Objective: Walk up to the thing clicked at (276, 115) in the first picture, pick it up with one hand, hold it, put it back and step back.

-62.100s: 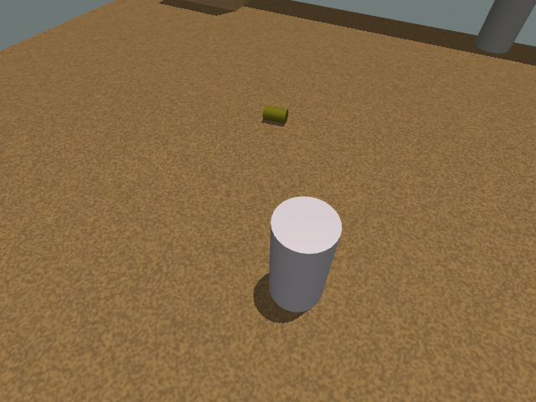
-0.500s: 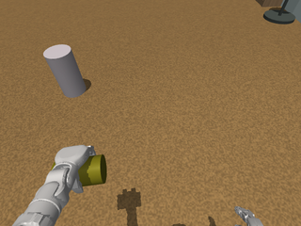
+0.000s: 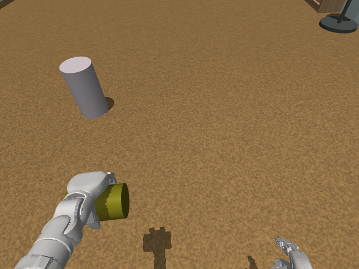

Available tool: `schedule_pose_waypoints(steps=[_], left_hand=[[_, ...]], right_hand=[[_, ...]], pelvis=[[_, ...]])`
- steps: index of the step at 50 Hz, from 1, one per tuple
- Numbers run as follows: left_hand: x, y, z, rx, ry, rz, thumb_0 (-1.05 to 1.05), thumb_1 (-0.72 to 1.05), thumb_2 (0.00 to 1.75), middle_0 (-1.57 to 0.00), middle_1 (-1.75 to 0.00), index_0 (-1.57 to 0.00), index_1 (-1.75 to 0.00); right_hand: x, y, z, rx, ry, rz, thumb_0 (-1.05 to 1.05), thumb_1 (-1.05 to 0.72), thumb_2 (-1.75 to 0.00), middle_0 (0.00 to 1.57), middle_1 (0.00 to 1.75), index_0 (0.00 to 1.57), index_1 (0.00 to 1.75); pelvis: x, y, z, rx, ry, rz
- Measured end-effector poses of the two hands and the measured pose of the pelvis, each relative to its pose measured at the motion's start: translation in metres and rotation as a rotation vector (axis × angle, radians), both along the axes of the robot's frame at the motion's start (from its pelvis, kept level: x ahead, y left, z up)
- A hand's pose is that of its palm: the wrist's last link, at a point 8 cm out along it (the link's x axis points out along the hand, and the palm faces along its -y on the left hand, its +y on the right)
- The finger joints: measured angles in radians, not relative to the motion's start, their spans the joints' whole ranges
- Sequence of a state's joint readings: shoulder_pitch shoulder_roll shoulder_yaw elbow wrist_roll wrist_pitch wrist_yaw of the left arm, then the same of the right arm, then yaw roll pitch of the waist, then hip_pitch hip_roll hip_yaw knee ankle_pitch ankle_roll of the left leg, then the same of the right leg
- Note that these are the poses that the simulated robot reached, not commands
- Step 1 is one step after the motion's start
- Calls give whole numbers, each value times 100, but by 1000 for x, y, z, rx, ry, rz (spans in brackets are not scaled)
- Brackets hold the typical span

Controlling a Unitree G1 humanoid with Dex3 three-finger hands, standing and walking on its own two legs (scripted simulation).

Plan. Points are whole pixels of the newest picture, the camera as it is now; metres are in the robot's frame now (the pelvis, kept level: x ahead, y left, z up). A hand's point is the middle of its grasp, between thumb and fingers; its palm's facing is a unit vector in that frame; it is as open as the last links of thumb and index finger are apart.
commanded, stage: hold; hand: left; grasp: from above
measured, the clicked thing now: (98, 203) +0.30 +0.23 -0.06
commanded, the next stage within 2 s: crouch in 0.44 s
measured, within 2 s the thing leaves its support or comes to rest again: neither
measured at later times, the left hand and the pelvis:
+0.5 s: hand (95, 201) +0.29 +0.22 -0.04, palm faces -0.46 -0.08 -0.88, open 11.3 cm; pelvis +0.00 +0.00 +0.00, yaw +0 degrees
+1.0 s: hand (106, 217) +0.29 +0.23 -0.15, palm faces -0.49 -0.02 -0.87, open 11.3 cm; pelvis -0.02 +0.00 -0.04, yaw +1 degrees
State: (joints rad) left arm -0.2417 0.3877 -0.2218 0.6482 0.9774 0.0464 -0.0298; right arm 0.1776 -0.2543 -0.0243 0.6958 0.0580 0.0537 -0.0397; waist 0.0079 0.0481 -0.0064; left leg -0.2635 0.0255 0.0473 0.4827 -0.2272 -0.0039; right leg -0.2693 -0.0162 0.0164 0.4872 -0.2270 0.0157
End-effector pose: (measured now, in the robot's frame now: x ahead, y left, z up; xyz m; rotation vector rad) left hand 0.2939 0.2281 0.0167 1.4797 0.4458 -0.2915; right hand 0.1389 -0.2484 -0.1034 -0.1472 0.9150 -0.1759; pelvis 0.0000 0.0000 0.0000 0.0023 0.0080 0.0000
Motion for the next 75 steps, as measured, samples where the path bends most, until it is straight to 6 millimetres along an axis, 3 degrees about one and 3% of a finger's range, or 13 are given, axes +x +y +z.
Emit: schedule_pose_waypoints(steps=[30,39,45,50,57,65,70,75], left_hand=[[0,-3,-2,-2,7,-2,0,-16,57,-59,-61,-61,-59],[-4,-3,-25,3,24,-6,0,-16,57,-59,-61,-61,-59],[-4,0,-67,26,57,-14,0,-16,57,-59,-60,-61,-58],[8,3,-113,49,44,-39,0,-17,57,-59,-61,-61,-59],[41,5,-182,89,-31,-47,0,-15,56,-58,-62,-60,-60],[70,5,-261,83,-40,9,0,-14,55,-57,-61,-59,-59],[76,7,-311,74,-5,19,0,-15,55,-58,-60,-60,-59],[78,11,-361,61,30,10,0,-15,55,-59,-60,-61,-58]], right_hand=[[-6,-3,0,-5,25,-11,1,-90,-90,20,30,20,30],[-7,-4,-2,-15,44,-1,1,-89,-89,20,30,20,30],[-23,-12,-12,-50,114,3,1,-89,-89,20,30,20,30],[-49,-26,-40,-101,191,0,0,-89,-89,20,30,20,30],[-97,-39,-103,-155,301,-53,0,-89,-89,20,30,20,30],[-148,-25,-181,-140,417,-104,0,-89,-89,20,30,20,30],[-164,-11,-225,-113,455,-100,0,-89,-89,20,30,20,30],[-165,-3,-262,-102,464,-72,0,-89,-89,20,30,20,30]], pelvis=[[1,0,2,0,0,0],[-1,-2,0,1,19,9],[-7,-3,-11,-4,88,19],[-15,-2,-40,-16,210,23],[-28,3,-105,-33,372,15],[-44,8,-176,-44,509,6],[-52,10,-215,-51,564,5],[-57,11,-252,-61,608,6]])
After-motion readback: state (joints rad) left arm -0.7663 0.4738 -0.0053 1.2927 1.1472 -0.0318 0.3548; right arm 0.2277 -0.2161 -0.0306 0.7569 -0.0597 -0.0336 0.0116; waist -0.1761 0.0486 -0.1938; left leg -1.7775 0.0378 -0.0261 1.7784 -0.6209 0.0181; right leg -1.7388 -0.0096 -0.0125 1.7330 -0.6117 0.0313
